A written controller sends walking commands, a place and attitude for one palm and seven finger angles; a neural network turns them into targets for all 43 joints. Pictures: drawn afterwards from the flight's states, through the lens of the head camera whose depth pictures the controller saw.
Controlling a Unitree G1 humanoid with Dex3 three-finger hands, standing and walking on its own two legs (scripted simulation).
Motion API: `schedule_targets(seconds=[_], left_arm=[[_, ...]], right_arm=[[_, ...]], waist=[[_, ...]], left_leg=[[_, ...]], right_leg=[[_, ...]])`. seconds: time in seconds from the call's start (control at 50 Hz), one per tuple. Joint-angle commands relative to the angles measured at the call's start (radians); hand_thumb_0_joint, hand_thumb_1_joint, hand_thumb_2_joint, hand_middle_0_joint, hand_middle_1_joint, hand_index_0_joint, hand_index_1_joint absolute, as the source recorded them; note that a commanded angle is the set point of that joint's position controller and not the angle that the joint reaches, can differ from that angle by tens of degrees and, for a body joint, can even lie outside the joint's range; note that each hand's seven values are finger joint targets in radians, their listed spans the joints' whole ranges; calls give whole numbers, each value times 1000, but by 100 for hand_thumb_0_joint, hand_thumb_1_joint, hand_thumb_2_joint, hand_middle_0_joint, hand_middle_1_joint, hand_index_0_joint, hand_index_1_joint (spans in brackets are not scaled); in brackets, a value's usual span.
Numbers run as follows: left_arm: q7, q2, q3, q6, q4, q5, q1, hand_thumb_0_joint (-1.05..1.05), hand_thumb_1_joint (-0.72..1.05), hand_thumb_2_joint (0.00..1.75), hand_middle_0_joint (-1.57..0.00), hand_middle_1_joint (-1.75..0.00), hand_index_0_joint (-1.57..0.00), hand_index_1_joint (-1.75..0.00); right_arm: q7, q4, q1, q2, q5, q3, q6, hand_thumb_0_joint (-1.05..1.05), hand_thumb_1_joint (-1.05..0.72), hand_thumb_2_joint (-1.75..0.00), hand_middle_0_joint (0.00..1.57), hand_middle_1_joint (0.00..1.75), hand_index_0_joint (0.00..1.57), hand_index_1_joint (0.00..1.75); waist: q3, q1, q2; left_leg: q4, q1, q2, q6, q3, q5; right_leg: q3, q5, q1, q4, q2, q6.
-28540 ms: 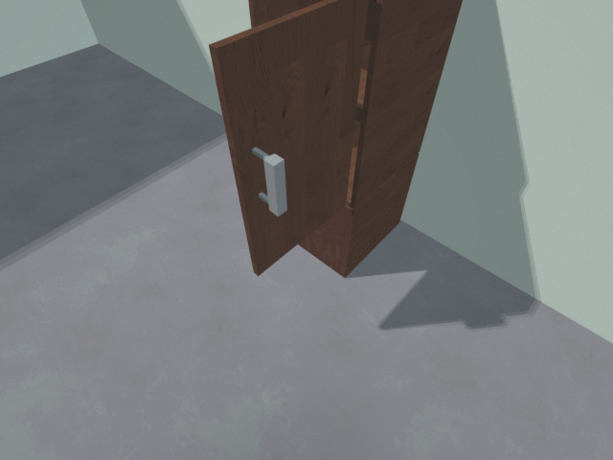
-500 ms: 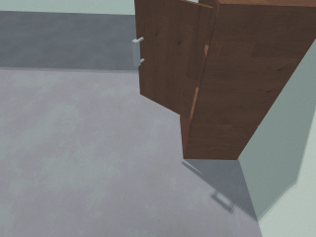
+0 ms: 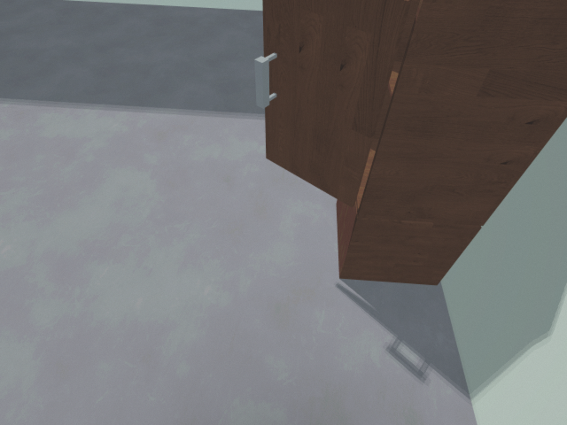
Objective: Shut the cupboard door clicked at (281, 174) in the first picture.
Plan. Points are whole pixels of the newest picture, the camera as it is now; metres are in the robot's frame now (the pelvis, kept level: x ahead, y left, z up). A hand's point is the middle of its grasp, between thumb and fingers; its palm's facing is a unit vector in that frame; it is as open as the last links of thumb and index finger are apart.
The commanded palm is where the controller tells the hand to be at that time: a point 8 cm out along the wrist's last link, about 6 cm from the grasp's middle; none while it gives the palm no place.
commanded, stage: walk to a spot facing it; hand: left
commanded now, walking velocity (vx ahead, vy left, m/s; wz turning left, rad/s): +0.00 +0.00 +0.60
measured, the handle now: (267, 80) +0.96 +0.08 -0.02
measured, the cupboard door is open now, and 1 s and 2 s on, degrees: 55 55 55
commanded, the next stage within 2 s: none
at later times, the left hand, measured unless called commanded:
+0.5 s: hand out of the picture +0.03 +0.23 -0.16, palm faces +0.28 -0.92 -0.25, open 7.4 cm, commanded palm none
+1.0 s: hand out of the picture -0.11 +0.19 -0.19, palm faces +0.60 -0.76 -0.25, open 7.4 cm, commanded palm none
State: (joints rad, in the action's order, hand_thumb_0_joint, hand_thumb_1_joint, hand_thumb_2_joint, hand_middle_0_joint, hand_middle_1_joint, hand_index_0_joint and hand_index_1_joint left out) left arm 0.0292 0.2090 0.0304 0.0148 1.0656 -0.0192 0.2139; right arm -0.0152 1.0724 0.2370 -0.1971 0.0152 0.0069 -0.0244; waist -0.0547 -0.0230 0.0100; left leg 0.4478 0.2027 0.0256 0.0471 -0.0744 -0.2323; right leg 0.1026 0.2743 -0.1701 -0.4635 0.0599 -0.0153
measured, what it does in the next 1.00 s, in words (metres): steps on the spot, turning left: right foot, then left foot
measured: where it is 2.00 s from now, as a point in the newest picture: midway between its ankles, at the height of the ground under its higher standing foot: outside the picture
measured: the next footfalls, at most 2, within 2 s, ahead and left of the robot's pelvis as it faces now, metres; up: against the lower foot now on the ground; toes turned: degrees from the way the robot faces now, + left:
right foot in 0.64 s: +0.07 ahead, -0.14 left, +0.00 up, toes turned +25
left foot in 0.94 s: -0.05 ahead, +0.11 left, +0.00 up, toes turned +39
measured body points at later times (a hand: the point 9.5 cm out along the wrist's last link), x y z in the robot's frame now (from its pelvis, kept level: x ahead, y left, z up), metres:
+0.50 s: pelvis -0.02 +0.00 +0.00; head +0.03 +0.03 +0.45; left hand +0.01 +0.28 -0.14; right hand +0.10 -0.23 -0.14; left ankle +0.00 +0.10 -0.74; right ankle +0.02 -0.16 -0.68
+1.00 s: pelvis -0.02 -0.01 -0.02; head +0.02 +0.03 +0.43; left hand -0.14 +0.23 -0.17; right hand +0.23 -0.16 -0.15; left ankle -0.08 +0.08 -0.74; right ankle +0.03 -0.15 -0.71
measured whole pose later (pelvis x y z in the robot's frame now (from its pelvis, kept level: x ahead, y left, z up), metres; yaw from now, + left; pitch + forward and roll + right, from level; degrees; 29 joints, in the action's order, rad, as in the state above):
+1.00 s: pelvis -0.02 -0.01 -0.02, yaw +38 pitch +0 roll +1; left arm 0.01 0.26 0.06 0.05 0.89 -0.03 0.25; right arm 0.03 0.87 0.14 -0.24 0.03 0.05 -0.04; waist -0.12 0.00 0.06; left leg 0.65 0.32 0.01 0.01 -0.04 -0.31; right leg 0.10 0.55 -0.34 -0.89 0.14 -0.06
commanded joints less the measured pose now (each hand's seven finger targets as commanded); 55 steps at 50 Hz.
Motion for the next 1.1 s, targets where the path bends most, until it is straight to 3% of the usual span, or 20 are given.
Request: schedule_targets(seconds=[0.0,0.08,0.14,0.16,0.18,0.2,0.28,0.54,0.56,0.58,0.6,0.62,0.68,0.74,0.82,0.88,0.9,0.92,0.94,1.08], left_arm=[[11,149,56,-4,-72,0,88,0,90,90,-20,-30,-20,-30],[16,181,77,-5,-128,-9,62,0,90,90,-20,-30,-20,-30],[13,189,83,-4,-167,-13,-6,0,90,90,-20,-30,-20,-30],[9,176,83,3,-182,-3,-9,0,90,90,-20,-30,-20,-30],[3,113,72,12,-209,8,23,0,90,90,-20,-30,-20,-30],[10,115,62,21,-237,-2,-39,0,90,90,-20,-30,-20,-30],[-3,112,69,13,-222,-7,-55,0,90,90,-20,-30,-20,-30],[-3,126,62,8,-253,2,23,0,90,90,-20,-30,-20,-30],[0,140,69,4,-243,3,69,0,90,90,-20,-30,-20,-30],[6,196,82,-3,-241,-6,102,0,90,90,-20,-30,-20,-30],[10,275,97,-8,-257,-21,88,0,90,90,-20,-30,-20,-30],[10,273,80,0,-279,-13,4,0,90,90,-20,-30,-20,-30],[14,174,67,-14,-299,-10,-105,0,90,90,-20,-30,-20,-30],[12,193,71,-22,-276,-13,-22,0,90,90,-20,-30,-20,-30],[10,243,90,-17,-244,-15,86,0,90,90,-20,-30,-20,-30],[1,238,95,-13,-241,-3,81,0,90,90,-20,-30,-20,-30],[-5,210,89,-8,-252,3,87,0,90,90,-20,-30,-20,-30],[-20,134,71,-8,-294,5,67,0,90,90,-20,-30,-20,-30],[-17,141,56,-2,-339,-11,-56,0,90,90,-20,-30,-20,-30],[-53,120,64,-20,-288,-6,-64,0,90,90,-20,-30,-20,-30]], right_arm=[[1,-90,7,-120,2,43,1,0,-90,-90,20,30,20,30],[13,-148,-32,-81,7,59,-17,0,-90,-90,20,30,20,30],[28,-169,4,-79,0,62,-15,0,-90,-90,20,30,20,30],[28,-161,62,-112,5,66,-7,0,-90,-90,20,30,20,30],[20,-165,106,-212,19,84,-1,0,-90,-90,20,30,20,30],[7,-146,153,-253,25,98,-7,0,-90,-90,20,30,20,30],[-12,-188,41,-214,21,83,7,0,-90,-90,20,30,20,30],[6,-230,-27,-232,15,112,-17,0,-90,-90,20,30,20,30],[7,-244,-56,-213,8,111,-21,0,-90,-90,20,30,20,30],[14,-255,-59,-167,-1,108,-24,0,-90,-90,20,30,20,30],[17,-272,-48,-114,-3,105,-20,0,-90,-90,20,30,20,30],[22,-271,-51,-145,15,112,-25,0,-90,-90,20,30,20,30],[39,-249,-21,-140,13,106,-36,0,-90,-90,20,30,20,30],[49,-267,-82,-110,-1,87,-30,0,-90,-90,20,30,20,30],[47,-282,-141,-93,-6,69,-22,0,-90,-90,20,30,20,30],[45,-261,-63,-126,0,71,-10,0,-90,-90,20,30,20,30],[43,-246,1,-192,7,86,-1,0,-90,-90,20,30,20,30],[36,-233,82,-319,20,119,3,0,-90,-90,20,30,20,30],[31,-206,163,-335,18,121,-2,0,-90,-90,20,30,20,30],[7,-239,14,-241,19,88,32,0,-90,-90,20,30,20,30]], waist=[[41,32,33],[27,39,194],[24,-10,91],[48,-35,-61],[57,-38,-366],[75,-76,-317],[66,-13,-94],[130,23,-186],[124,50,-162],[113,66,-24],[70,67,235],[26,38,173],[2,-32,187],[45,11,184],[83,62,213],[109,17,169],[152,-19,12],[181,-66,-324],[131,-117,-267],[47,-21,-155]], left_leg=[[45,124,-98,-21,138,187],[400,218,-51,-64,34,-231],[216,116,-99,-65,40,-150],[47,0,-129,-37,120,134],[-71,-74,-327,70,461,468],[-157,-52,-400,147,570,339],[-146,-21,-295,115,471,166],[-78,77,-153,78,488,142],[-51,189,-120,47,468,46],[66,335,-36,-11,399,-119],[346,465,97,-85,188,-285],[610,402,59,-78,175,-337],[782,386,-31,-91,144,-211],[567,329,-34,-109,61,-233],[325,240,-17,-96,-4,-234],[45,17,-5,-72,-16,-52],[-44,-167,-99,-27,111,37],[-75,-319,-377,112,488,178],[-131,-261,-435,185,566,5],[-171,-69,-238,130,401,-151]], right_leg=[[-86,-184,37,21,156,69],[-139,-279,4,94,358,198],[-22,-339,-64,-59,338,129],[56,-226,-155,-208,247,48],[107,167,-322,-433,70,-53],[-25,389,-353,-595,17,-35],[-135,142,-422,-679,29,-39],[-94,73,-87,-133,-88,-34],[-94,-1,41,-9,-72,-28],[-228,85,147,143,60,15],[-545,214,121,277,342,138],[-517,198,-73,286,424,194],[-272,-99,-90,163,267,169],[-131,-482,45,58,247,139],[-107,-652,141,-22,269,125],[-35,-484,43,-131,245,47],[20,-249,-119,-281,197,-3],[78,340,-418,-508,53,-66],[-17,415,-498,-605,47,-46],[-71,129,-415,-468,26,-46]])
